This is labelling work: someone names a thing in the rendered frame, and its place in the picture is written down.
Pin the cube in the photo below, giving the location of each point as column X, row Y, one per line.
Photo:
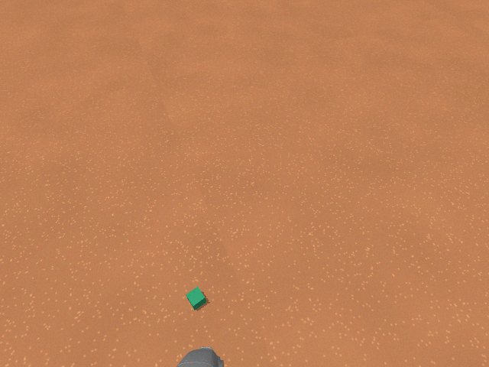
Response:
column 196, row 298

